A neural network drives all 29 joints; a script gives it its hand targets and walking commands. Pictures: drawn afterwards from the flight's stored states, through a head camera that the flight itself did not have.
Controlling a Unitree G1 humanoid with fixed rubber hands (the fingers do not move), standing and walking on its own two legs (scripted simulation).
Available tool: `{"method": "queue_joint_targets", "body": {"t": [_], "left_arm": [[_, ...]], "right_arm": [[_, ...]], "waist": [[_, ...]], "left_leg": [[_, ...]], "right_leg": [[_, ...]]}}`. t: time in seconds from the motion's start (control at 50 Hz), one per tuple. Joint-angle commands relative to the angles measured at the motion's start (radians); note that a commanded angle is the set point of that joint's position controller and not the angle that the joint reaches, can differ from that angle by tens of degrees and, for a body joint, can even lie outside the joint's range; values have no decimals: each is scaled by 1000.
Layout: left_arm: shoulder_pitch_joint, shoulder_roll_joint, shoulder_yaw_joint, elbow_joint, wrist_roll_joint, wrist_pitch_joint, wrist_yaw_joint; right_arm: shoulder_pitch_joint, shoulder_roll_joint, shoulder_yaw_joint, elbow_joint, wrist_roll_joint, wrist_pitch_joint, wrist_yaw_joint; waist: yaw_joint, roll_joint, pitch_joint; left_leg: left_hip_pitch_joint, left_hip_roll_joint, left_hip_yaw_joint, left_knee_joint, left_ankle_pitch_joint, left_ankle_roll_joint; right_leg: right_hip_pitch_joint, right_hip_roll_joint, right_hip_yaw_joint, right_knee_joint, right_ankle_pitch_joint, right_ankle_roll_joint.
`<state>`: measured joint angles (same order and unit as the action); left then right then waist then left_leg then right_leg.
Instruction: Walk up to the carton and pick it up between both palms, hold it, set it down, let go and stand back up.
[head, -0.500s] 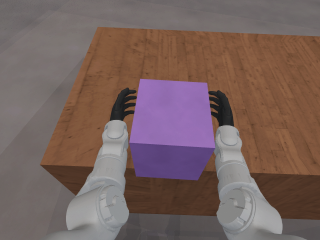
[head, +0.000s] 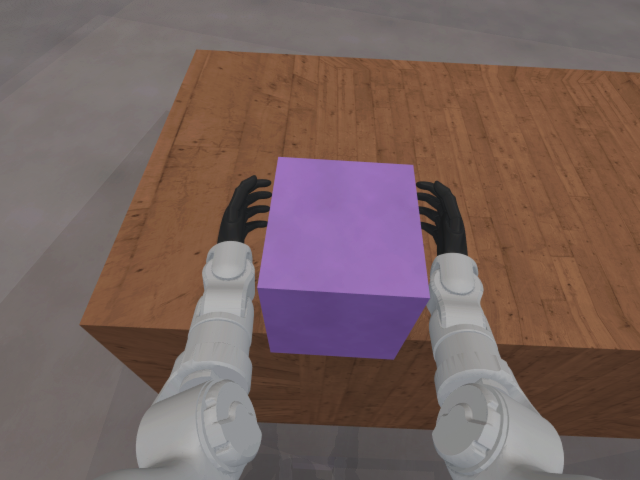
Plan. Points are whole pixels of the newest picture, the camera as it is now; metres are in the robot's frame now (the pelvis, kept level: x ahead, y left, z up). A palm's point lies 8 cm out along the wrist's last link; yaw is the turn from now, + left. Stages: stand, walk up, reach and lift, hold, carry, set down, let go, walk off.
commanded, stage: reach and lift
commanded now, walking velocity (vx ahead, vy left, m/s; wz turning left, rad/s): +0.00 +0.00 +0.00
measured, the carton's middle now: (338, 262) +0.40 +0.00 +0.00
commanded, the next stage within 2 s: none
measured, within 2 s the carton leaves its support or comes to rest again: leaves its support in 1.28 s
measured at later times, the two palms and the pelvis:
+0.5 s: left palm (235, 237) +0.40 +0.14 +0.05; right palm (448, 245) +0.40 -0.14 +0.06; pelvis +0.00 +0.00 +0.00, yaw +1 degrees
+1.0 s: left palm (231, 245) +0.39 +0.14 +0.05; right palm (446, 252) +0.38 -0.13 +0.06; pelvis -0.01 +0.00 +0.00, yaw +0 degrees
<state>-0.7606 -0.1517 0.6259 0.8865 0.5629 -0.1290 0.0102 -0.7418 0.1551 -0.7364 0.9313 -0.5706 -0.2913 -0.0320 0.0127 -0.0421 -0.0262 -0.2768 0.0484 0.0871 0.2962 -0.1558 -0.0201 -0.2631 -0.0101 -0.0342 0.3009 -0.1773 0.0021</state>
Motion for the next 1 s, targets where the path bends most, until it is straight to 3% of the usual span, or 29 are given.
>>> {"method": "queue_joint_targets", "body": {"t": [0.0,0.1,0.38,0.62,0.8,0.98], "left_arm": [[-397,-397,-187,8,16,-11,-37],[-393,-409,-206,7,6,-13,-36],[-392,-415,-226,25,-13,-9,-44],[-425,-439,-273,25,-26,-57,-42],[-428,-453,-317,22,-53,-59,-32],[-446,-487,-409,-17,-111,-29,-21]], "right_arm": [[-404,469,249,76,-54,-52,103],[-406,467,265,73,-46,-65,104],[-415,474,289,82,-31,-76,90],[-429,462,348,121,-18,-139,82],[-447,436,380,179,21,-157,70],[-481,420,451,135,66,-138,57]], "waist": [[9,33,-416],[21,43,-420],[3,16,-400],[-1,20,-460],[0,39,-463],[-11,45,-527]], "left_leg": [[162,-25,76,44,384,3],[179,-23,68,58,418,-4],[96,-33,65,24,317,12],[81,-26,65,35,353,3],[120,-21,70,31,352,-3],[173,-22,61,42,370,-13]], "right_leg": [[223,20,-68,40,404,45],[207,26,-66,43,412,40],[274,7,-60,52,473,51],[292,8,-65,56,549,43],[253,14,-69,22,477,29],[250,24,-69,8,480,22]]}}
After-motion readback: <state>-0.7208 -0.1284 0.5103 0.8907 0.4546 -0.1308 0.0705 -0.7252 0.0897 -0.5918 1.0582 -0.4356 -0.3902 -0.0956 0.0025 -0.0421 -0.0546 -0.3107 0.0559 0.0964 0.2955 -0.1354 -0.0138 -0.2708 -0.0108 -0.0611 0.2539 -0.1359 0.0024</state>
